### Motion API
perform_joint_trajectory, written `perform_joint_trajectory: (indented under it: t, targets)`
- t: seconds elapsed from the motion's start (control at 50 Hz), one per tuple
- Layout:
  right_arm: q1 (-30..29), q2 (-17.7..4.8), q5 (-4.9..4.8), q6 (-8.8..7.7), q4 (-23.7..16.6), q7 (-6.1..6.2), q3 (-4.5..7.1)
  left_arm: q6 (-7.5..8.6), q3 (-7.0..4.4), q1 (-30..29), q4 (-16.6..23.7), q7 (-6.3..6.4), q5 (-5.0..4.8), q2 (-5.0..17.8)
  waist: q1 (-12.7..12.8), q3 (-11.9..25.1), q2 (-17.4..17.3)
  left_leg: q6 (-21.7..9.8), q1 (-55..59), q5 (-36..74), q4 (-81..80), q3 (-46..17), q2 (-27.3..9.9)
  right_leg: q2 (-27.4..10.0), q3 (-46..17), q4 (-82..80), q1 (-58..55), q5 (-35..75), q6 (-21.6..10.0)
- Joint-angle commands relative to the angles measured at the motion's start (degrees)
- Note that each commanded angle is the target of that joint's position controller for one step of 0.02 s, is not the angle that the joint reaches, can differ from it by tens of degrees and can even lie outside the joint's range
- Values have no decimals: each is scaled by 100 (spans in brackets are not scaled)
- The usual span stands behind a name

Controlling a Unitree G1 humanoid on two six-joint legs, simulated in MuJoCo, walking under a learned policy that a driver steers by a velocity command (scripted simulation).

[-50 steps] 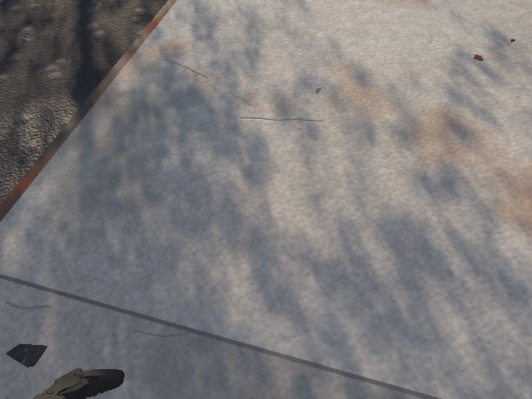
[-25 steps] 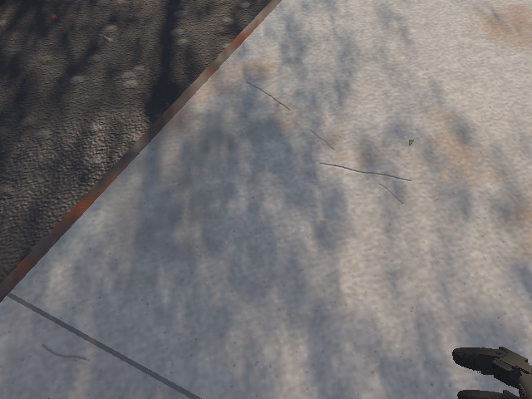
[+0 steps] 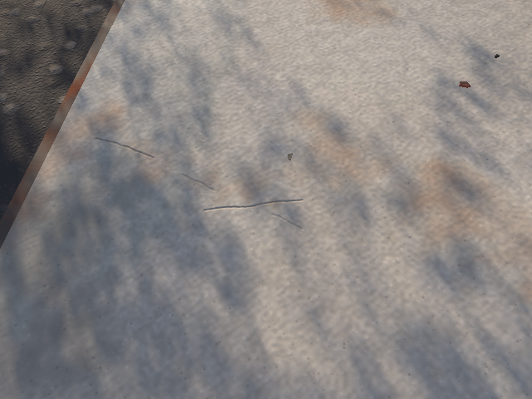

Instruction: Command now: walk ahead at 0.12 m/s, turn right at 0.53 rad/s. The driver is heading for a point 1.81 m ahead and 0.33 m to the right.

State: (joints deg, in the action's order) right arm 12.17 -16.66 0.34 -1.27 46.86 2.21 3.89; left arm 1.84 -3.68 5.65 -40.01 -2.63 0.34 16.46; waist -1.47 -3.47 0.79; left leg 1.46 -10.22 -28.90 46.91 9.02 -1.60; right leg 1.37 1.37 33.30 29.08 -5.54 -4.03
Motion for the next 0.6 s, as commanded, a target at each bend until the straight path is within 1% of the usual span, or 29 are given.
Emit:
perform_joint_trajectory:
  t: [0.02,0.04,0.06,0.08,0.1,0.12,0.14,0.18,0.22,0.28,0.34,0.36,0.38,0.4,0.42,0.44,0.46,0.48,0.5,0.52,0.54,0.56,0.6]
  targets:
    - [395,-780,-36,-145,-508,-156,86,-18,-374,994,427,102,16,1305,513,2604,531,157,-2710,-884,3502,-1596,378,-2122,-3531,-960,-4084,3228,-1993]
    - [-7,-769,-117,-124,-635,-144,83,-22,-309,666,473,120,-62,1062,432,1937,280,87,-2874,-403,3197,-1512,203,-1821,-2897,-1061,-3448,2456,-1666]
    - [-140,-705,-43,-76,-583,-69,89,-50,-270,463,472,151,-122,904,293,1402,-147,108,-2855,-64,2709,-1471,10,-1552,-2541,-1223,-2730,1829,-1369]
    - [-182,-775,22,-2,-603,-3,125,-85,-241,310,493,202,-130,810,166,1168,-48,117,-2586,159,2259,-1491,-98,-1391,-2368,-1354,-2132,1402,-1232]
    - [-140,-749,22,60,-609,3,131,-126,-244,242,535,228,-59,829,54,1057,166,125,-2232,304,1980,-1437,-51,-1216,-2277,-1480,-1672,1157,-1151]
    - [-67,-652,25,87,-606,11,114,-150,-268,195,575,248,-8,877,3,1031,319,161,-2059,387,1648,-1373,30,-1109,-2203,-1528,-1458,1172,-1125]
    - [-30,-568,23,93,-593,23,91,-168,-294,207,600,281,7,933,-2,1065,405,210,-1946,430,1330,-1337,85,-1045,-2123,-1527,-1364,1282,-1120]
    - [-106,-498,27,101,-601,45,63,-205,-346,279,621,358,-25,1051,51,1202,422,307,-1835,636,817,-1372,145,-996,-2142,-1487,-1351,1112,-1090]
    - [-219,-488,15,118,-619,38,55,-265,-365,233,667,422,-62,1078,103,1248,491,354,-1695,964,442,-1426,180,-901,-2220,-1502,-1241,375,-973]
    - [-402,-505,-17,98,-685,2,63,-345,-363,195,714,448,-56,1046,189,1102,699,345,-1509,1120,-95,-1466,252,-788,-2472,-1554,-1090,-638,-828]
    - [-427,-555,-51,-2,-727,-62,89,-399,-360,265,733,431,-66,1014,251,1049,861,239,-1285,1026,-785,-1474,328,-804,-2839,-1391,-1305,-650,-750]
    - [-339,-564,-63,-38,-711,-90,104,-420,-355,246,748,431,-85,1000,200,1042,890,170,-1098,1117,-1190,-1440,351,-779,-2929,-1287,-1349,-527,-697]
    - [-152,-564,-70,-72,-656,-120,125,-448,-344,180,769,441,-121,975,68,1028,888,80,-725,1463,-1829,-1357,358,-677,-2930,-1128,-1279,-447,-584]
    - [32,-691,-42,-89,-605,-127,181,-467,-314,256,766,455,-155,881,-3,1016,760,-61,-212,1848,-2439,-1445,104,-460,-2800,-870,-1033,-676,-370]
    - [135,-1105,73,-62,-644,-101,273,-473,-234,515,766,447,-123,576,140,1117,-223,-499,390,1942,-2821,-2460,-1107,45,-2141,226,-404,-1942,-29]
    - [-41,-1447,273,-1,-641,-106,349,-404,-283,384,1000,430,-166,673,287,701,-1919,-1401,79,2722,-3188,-3857,-2001,855,-963,1416,653,-2935,277]
    - [-346,-1109,293,-23,-849,-88,272,-344,-419,546,864,412,-54,1137,280,687,-1439,-1657,-84,3000,-3107,-3816,-2172,428,-1146,2619,655,-2816,483]
    - [-620,-822,210,-22,-939,-50,198,-370,-491,696,690,396,-110,1250,378,659,-1006,-1427,-128,3106,-2944,-3151,-1841,377,-1087,3077,615,-2449,565]
    - [-767,-697,115,-8,-987,-30,166,-442,-478,837,537,424,-116,1105,420,605,-795,-1178,-56,3062,-2828,-2615,-1477,328,-977,3368,640,-2166,686]
    - [-776,-628,29,4,-988,-7,140,-500,-445,870,515,436,-101,975,359,544,-797,-1129,63,3146,-2781,-2354,-1370,280,-932,3675,802,-1920,789]
    - [-678,-606,14,29,-967,9,112,-528,-385,805,536,424,-111,792,291,503,-788,-1161,18,3360,-2783,-2111,-1248,262,-839,3735,747,-1834,859]
    - [-556,-618,32,57,-934,13,113,-528,-342,662,611,417,-136,688,207,478,-835,-1211,66,3447,-2812,-1920,-1151,255,-706,3554,710,-1748,910]
    - [-288,-686,57,104,-865,22,138,-498,-266,349,754,417,-154,542,6,567,-991,-1326,504,3635,-2754,-1833,-1175,177,-607,2877,704,-1741,983]
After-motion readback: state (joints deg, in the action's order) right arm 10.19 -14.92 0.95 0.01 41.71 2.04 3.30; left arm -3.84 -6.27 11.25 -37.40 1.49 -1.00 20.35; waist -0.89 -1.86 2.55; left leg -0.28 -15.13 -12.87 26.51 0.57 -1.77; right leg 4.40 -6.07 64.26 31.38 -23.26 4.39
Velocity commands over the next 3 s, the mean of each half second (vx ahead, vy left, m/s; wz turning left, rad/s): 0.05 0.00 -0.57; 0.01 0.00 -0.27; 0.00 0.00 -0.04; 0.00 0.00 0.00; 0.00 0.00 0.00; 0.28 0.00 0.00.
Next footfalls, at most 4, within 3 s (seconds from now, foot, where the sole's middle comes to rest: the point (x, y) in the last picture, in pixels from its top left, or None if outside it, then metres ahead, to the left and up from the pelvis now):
0.40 left None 0.17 0.14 -0.76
0.80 right None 0.05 -0.09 -0.76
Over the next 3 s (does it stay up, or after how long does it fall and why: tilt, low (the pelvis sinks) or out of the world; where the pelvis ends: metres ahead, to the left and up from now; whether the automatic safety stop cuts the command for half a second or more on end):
stays up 0.20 0.02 0.03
